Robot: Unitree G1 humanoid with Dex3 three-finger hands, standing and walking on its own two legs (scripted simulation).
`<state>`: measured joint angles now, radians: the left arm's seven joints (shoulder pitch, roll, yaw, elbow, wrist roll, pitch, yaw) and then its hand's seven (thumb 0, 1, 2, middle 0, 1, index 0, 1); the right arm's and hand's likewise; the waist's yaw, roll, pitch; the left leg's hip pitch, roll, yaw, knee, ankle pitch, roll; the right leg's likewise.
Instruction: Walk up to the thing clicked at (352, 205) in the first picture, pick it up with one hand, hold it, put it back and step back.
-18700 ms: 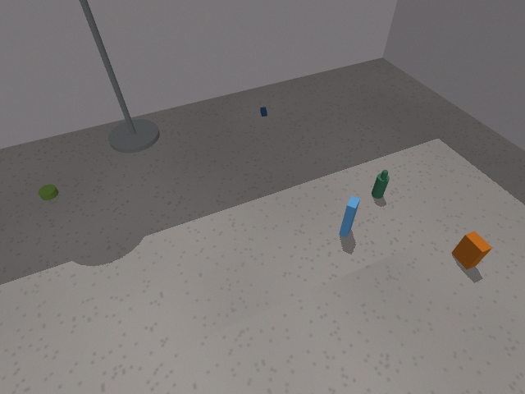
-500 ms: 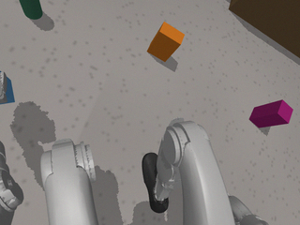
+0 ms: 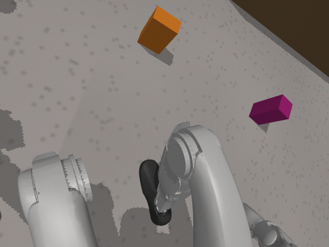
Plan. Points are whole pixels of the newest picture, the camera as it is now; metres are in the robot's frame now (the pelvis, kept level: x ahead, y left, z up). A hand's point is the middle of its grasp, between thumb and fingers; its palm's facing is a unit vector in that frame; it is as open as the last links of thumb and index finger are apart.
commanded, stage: lower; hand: left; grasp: from the side
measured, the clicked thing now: out of the picture +0.46 +0.32 -0.16
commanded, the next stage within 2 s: loosen in 0.94 s
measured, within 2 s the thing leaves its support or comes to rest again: neither
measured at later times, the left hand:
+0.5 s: hand out of the picture +0.46 +0.31 -0.17, palm faces +0.42 -0.91 -0.05, open 8.3 cm
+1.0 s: hand out of the picture +0.46 +0.30 -0.18, palm faces +0.42 -0.91 -0.05, open 8.3 cm
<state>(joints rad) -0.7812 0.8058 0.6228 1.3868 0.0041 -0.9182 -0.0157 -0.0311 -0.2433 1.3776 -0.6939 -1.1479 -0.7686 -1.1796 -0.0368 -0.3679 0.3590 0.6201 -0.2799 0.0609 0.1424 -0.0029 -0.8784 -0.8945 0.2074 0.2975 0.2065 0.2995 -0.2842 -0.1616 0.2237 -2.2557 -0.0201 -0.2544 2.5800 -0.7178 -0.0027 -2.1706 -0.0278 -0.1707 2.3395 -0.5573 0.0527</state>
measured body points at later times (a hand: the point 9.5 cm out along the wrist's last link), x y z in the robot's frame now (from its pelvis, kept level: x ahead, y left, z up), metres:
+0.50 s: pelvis +0.00 +0.00 +0.00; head +0.25 +0.16 +0.33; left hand +0.43 +0.36 -0.16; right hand +0.12 -0.27 -0.05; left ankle +0.07 +0.12 -0.27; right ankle +0.15 -0.13 -0.27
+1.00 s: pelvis -0.01 +0.01 -0.01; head +0.25 +0.17 +0.32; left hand +0.43 +0.35 -0.18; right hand +0.12 -0.26 -0.05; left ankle +0.08 +0.12 -0.27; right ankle +0.15 -0.13 -0.27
